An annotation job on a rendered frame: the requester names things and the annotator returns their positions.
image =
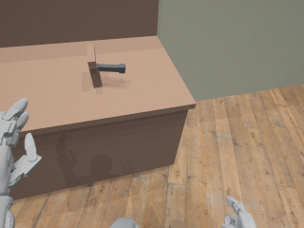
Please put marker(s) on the left robot forearm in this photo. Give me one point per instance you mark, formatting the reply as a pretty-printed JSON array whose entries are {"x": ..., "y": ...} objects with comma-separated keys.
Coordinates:
[{"x": 7, "y": 219}]

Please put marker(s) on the left robot thigh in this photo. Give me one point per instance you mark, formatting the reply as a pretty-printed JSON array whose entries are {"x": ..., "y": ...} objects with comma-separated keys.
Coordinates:
[{"x": 125, "y": 223}]

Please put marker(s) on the counter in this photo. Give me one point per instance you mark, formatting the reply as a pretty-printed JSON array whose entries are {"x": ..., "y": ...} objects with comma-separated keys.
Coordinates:
[{"x": 89, "y": 125}]

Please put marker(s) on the robot left hand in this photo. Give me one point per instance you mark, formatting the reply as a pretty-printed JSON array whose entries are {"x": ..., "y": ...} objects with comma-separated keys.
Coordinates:
[{"x": 11, "y": 123}]

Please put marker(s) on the robot right hand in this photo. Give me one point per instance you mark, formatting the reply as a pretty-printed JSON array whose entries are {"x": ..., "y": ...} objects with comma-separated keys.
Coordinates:
[{"x": 243, "y": 219}]

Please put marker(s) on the tap lever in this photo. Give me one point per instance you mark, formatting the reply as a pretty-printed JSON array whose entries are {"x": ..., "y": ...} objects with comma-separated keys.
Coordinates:
[{"x": 111, "y": 68}]

